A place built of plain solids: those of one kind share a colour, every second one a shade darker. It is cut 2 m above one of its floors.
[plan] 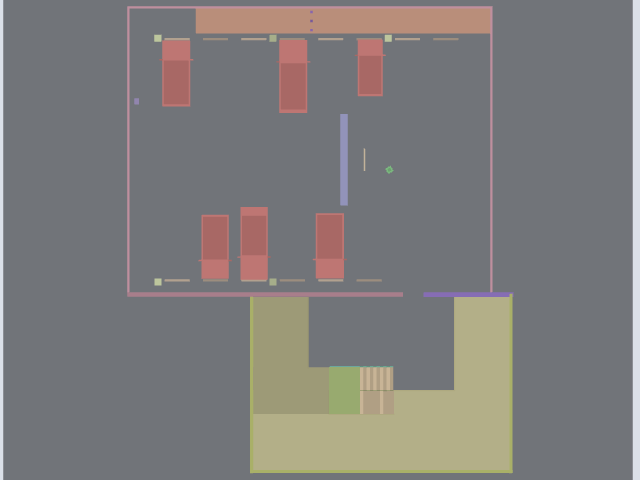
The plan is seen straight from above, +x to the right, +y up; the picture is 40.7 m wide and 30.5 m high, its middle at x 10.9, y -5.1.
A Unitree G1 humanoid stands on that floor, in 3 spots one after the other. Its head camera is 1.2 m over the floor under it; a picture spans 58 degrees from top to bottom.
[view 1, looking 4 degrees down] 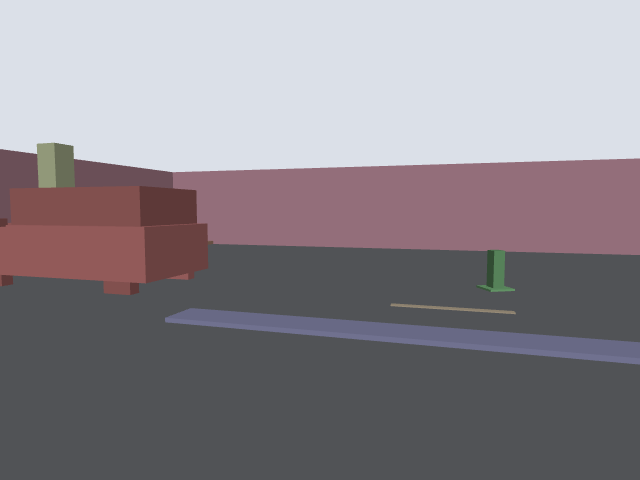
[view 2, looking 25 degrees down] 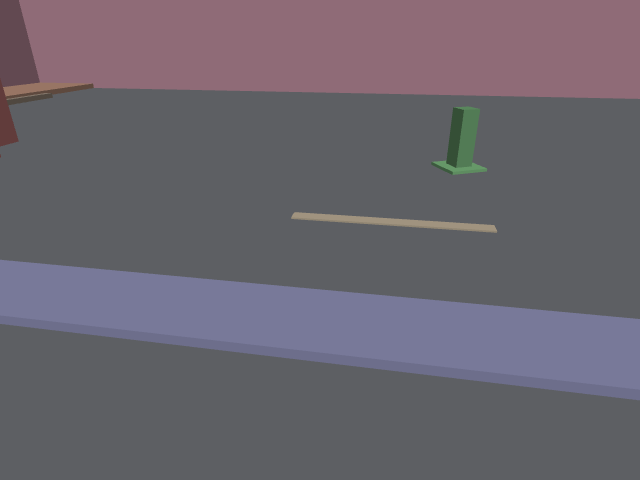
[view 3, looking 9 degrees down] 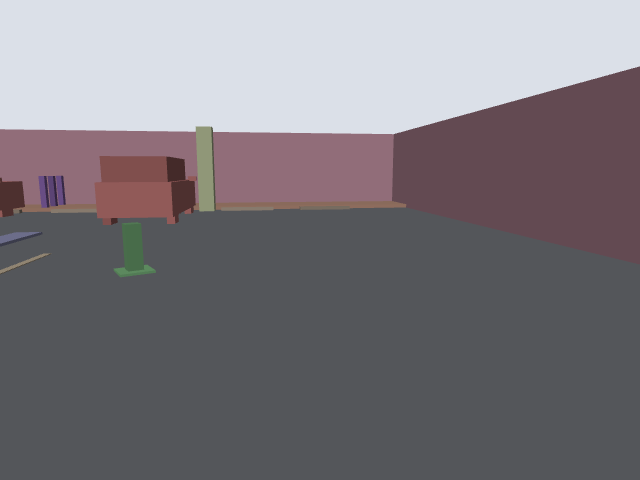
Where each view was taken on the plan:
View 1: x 8.32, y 0.00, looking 17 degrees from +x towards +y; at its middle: wall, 14.05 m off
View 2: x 10.82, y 0.00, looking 10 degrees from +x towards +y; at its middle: ground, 2.84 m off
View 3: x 16.82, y -6.01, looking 82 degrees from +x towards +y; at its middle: ground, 7.67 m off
